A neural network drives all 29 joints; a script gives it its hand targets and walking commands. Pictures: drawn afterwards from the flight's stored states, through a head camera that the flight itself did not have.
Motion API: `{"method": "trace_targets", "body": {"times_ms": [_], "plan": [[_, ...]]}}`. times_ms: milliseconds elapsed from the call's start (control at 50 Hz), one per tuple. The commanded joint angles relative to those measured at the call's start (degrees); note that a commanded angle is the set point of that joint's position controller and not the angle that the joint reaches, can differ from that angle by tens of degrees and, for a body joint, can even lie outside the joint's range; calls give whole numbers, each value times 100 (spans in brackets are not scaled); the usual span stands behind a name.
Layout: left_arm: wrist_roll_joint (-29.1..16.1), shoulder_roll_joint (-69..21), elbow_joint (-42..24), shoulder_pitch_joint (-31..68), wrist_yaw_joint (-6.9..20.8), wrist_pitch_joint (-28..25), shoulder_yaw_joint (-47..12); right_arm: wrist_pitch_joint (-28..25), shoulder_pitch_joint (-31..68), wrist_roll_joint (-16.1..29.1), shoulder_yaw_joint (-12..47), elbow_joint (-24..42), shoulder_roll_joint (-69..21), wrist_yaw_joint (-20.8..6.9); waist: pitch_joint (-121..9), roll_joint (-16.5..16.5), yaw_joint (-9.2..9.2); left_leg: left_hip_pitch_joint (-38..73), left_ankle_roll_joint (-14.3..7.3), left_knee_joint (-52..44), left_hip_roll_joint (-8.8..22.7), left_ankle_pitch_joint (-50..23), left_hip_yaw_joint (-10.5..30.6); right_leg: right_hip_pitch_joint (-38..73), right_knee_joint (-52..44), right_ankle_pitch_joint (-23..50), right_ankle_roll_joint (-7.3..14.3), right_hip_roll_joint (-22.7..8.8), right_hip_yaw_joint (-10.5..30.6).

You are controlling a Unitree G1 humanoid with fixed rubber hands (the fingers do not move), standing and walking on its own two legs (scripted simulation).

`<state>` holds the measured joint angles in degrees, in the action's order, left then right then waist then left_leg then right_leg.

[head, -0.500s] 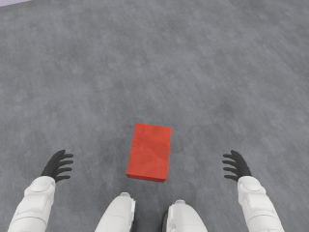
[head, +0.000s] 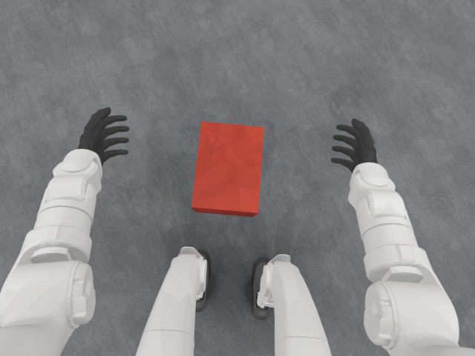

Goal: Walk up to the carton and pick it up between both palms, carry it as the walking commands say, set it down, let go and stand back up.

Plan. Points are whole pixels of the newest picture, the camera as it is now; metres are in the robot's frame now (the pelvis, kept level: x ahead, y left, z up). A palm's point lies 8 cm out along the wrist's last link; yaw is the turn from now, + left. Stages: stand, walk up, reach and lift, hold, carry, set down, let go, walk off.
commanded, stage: reach and lift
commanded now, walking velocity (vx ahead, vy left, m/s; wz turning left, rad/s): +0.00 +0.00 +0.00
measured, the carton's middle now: (228, 171) +0.52 +0.03 -0.60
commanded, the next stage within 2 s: none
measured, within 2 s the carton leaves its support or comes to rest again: neither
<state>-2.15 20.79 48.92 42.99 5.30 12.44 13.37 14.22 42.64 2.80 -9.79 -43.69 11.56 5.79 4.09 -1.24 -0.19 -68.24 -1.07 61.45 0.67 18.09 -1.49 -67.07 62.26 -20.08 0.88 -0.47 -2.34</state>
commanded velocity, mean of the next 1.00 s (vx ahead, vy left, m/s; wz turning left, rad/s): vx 0.00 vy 0.00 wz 0.00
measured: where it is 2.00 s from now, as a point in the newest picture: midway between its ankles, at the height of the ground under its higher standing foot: (229, 295)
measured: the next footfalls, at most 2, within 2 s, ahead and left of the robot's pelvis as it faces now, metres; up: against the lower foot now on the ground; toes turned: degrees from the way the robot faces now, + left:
none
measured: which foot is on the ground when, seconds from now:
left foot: down 0.00-1.00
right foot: down 0.00-1.00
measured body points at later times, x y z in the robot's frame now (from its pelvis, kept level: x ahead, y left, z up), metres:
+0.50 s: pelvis +0.02 +0.02 -0.03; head +0.31 +0.02 +0.32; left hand +0.51 +0.23 -0.14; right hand +0.50 -0.17 -0.13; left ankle +0.10 +0.11 -0.64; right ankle +0.08 -0.11 -0.64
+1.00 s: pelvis -0.01 +0.00 -0.15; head +0.31 +0.01 +0.17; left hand +0.51 +0.24 -0.28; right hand +0.51 -0.16 -0.27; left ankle +0.10 +0.11 -0.64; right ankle +0.08 -0.11 -0.64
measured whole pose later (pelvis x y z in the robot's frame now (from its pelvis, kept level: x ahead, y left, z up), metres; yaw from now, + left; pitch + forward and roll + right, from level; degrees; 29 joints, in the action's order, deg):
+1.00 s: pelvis -0.01 +0.00 -0.15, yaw -1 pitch +46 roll -1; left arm -5.4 22.9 53.8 63.2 3.2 5.9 14.0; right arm 8.8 61.0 3.8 -12.7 -44.1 8.7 9.8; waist -1.2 -1.9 -0.6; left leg -112.3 -1.0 92.5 1.9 26.3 -0.9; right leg -111.0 93.0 -28.1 1.5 0.0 -2.7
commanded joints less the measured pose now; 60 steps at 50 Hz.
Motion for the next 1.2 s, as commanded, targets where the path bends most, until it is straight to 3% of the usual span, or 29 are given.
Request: {"method": "trace_targets", "body": {"times_ms": [0,40,80,100,160,180,200,240,320,400,480,520,620,660,780,800,820,840,880,900,920,940,1000,1020,1060,1100,1120,1140,1180], "plan": [[-40,899,-382,1675,-74,-265,193,-280,1628,-11,-222,519,654,34,-4590,234,-131,1902,46,-540,-309,-483,208,1293,-612,232,-294,285,163],[-88,826,-354,1888,-121,-326,158,-364,1805,-60,-336,453,687,21,-4957,230,-55,2063,58,-489,-310,-546,270,1036,-524,254,-282,344,93],[-82,876,-260,2204,-177,-402,161,-429,2099,-61,-389,346,706,14,-5162,368,-128,2019,96,-418,-308,-573,240,732,-380,257,-268,364,37],[-155,772,-189,2402,-191,-418,109,-469,2281,-46,-356,393,649,12,-5250,242,-62,1988,70,-377,-306,-606,249,661,-375,240,-274,382,48],[-57,798,-147,2797,-251,-555,225,-574,2609,-100,-505,323,639,-14,-5540,329,-163,2041,106,-294,-308,-914,254,294,-232,399,-281,436,12],[-106,641,-113,2949,-231,-577,133,-596,2626,-115,-541,164,591,-27,-5662,441,-57,2019,125,-267,-311,-1039,237,246,-231,462,-259,434,18],[-97,607,-86,2974,-250,-618,152,-648,2643,-206,-634,154,650,-35,-5749,324,-2,2109,120,-239,-308,-1223,296,136,-212,572,-281,461,-4],[10,638,-79,3072,-295,-675,273,-721,2767,-232,-647,167,620,-47,-6039,336,-113,2316,128,-142,-342,-1576,283,28,-153,712,-294,489,-20],[199,413,-315,2973,-318,-766,400,-878,2434,-358,-847,210,536,-70,-6597,556,-38,2900,183,9,-337,-2749,390,-284,-156,1321,-297,521,-8],[355,342,-558,2604,-267,-855,625,-980,2208,-418,-895,593,399,-71,-6807,400,-155,2919,157,67,-331,-3466,495,-433,-160,1758,-305,529,49],[314,337,-494,2566,-157,-928,708,-1021,2241,-423,-823,670,185,-52,-6486,121,-176,2033,115,113,-377,-3072,467,-359,-35,1822,-336,487,132],[313,353,-369,2659,-103,-968,663,-1022,2360,-380,-769,609,115,-43,-6233,223,-240,1631,119,230,-376,-2747,427,-679,116,1596,-341,454,170],[240,406,-68,2785,-78,-1002,536,-1031,2471,-422,-777,245,99,32,-6101,126,-137,563,181,761,-389,-2148,304,-1021,706,1438,-352,497,150],[232,518,123,2766,-65,-993,528,-977,2526,-320,-638,187,-11,84,-6196,146,-273,116,174,968,-413,-1921,194,-927,943,1390,-363,519,181],[-14,812,45,3057,-117,-948,363,-893,2752,-177,-537,322,112,267,-6746,193,-229,-521,146,1699,-423,-1566,110,-936,1660,1167,-357,554,177],[-68,960,-331,3226,-150,-941,398,-882,2897,-196,-590,644,271,315,-7135,125,-216,-483,159,1833,-430,-1589,95,-755,1773,1228,-351,582,170],[-108,967,-88,3200,-146,-918,313,-847,2949,-79,-414,557,128,313,-6908,91,-315,-769,123,1908,-412,-1401,80,-913,1892,1050,-364,566,169],[-149,1061,-371,3320,-166,-911,327,-813,2987,-8,-415,674,181,337,-7061,231,-325,-724,135,2043,-415,-1357,40,-955,1987,985,-342,574,184],[-205,1083,-133,3372,-181,-867,232,-767,3039,14,-340,544,170,377,-6770,249,-314,-1131,112,2217,-408,-1033,23,-1139,2172,721,-329,570,179],[-363,1061,-592,3463,-192,-852,174,-771,3212,56,-371,1049,327,410,-7367,73,-199,-989,106,2326,-428,-1234,46,-777,2258,1016,-335,589,174],[-287,1223,-192,3468,-217,-830,216,-722,3133,92,-293,646,224,423,-6934,183,-325,-1299,86,2405,-409,-971,18,-1074,2405,780,-335,570,153],[-379,1210,-432,3564,-222,-801,144,-691,3245,159,-246,865,261,436,-7123,194,-304,-1173,84,2471,-403,-952,15,-992,2425,709,-329,574,168],[-418,1188,-94,3614,-258,-788,61,-681,3317,225,-209,492,269,436,-6641,312,-329,-1587,81,2735,-362,-754,33,-1509,2730,524,-302,574,154],[-480,1234,-302,3690,-267,-793,67,-705,3379,268,-228,767,354,448,-6982,246,-277,-1465,65,2831,-367,-857,43,-1315,2806,663,-299,577,152],[-526,1183,136,3639,-289,-796,2,-709,3361,310,-98,310,286,435,-6487,146,-313,-1852,44,2947,-352,-627,61,-1592,2985,480,-316,569,122],[-503,1293,54,3799,-335,-838,1,-764,3455,321,-229,272,479,435,-6525,389,-277,-1829,72,3129,-317,-687,68,-1879,3189,474,-282,576,120],[-603,1273,0,3830,-351,-855,-13,-787,3488,329,-167,293,499,433,-6573,177,-250,-1883,58,3210,-319,-734,134,-1836,3278,541,-289,569,117],[-622,1174,144,3887,-362,-864,-127,-816,3521,372,-166,193,502,415,-6464,350,-208,-1906,71,3292,-303,-699,106,-2018,3355,477,-279,575,107],[-673,1292,243,3934,-417,-897,-115,-866,3682,430,-130,216,603,428,-6476,278,-279,-1924,44,3456,-276,-761,174,-2168,3581,484,-278,562,87]]}}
